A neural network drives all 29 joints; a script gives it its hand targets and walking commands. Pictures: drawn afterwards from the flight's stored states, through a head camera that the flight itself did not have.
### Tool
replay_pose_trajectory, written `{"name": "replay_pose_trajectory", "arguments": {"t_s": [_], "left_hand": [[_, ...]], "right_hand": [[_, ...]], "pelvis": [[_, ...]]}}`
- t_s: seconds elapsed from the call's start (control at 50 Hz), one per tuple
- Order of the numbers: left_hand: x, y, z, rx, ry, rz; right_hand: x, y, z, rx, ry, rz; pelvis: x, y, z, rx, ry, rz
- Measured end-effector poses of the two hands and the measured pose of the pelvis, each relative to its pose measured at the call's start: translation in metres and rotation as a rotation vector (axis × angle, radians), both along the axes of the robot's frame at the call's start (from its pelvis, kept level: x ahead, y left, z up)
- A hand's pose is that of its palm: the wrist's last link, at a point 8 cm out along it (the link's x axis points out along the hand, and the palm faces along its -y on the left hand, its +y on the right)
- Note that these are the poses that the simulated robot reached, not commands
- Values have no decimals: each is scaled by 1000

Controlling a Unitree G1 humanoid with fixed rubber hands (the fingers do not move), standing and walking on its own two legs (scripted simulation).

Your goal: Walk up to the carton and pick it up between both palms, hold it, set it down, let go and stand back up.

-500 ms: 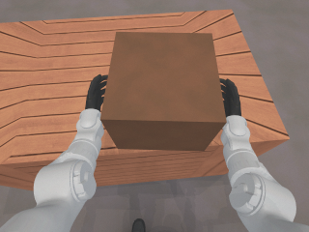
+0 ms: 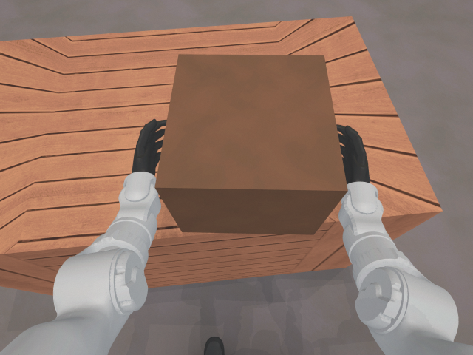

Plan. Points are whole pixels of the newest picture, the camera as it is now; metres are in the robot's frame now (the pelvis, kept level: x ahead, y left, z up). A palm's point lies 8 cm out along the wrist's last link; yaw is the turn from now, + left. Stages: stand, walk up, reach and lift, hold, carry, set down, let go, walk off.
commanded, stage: reach and lift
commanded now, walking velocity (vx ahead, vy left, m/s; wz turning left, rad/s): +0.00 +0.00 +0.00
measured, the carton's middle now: (249, 148) +0.50 +0.04 -0.03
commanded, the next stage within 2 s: none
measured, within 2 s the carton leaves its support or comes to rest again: leaves its support in 0.52 s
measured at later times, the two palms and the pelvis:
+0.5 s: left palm (145, 171) +0.41 +0.21 +0.02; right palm (360, 178) +0.42 -0.16 +0.02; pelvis -0.02 +0.00 -0.01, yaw -2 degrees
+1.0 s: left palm (137, 171) +0.39 +0.21 +0.05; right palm (372, 180) +0.40 -0.16 +0.05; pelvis -0.03 +0.01 -0.01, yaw -1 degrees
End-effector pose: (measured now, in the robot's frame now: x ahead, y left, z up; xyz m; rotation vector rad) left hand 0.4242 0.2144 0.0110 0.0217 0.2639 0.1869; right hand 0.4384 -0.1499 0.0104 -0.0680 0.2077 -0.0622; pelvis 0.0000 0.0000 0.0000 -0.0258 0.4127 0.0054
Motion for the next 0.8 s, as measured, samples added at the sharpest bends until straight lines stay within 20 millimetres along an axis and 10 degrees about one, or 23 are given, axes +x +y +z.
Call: {"name": "replay_pose_trajectory", "arguments": {"t_s": [0.8], "left_hand": [[-27, -3, 12, -18, 39, 16]], "right_hand": [[-24, -3, 17, -29, 46, 12]], "pelvis": [[-25, 7, -11, -19, 7, -20]]}}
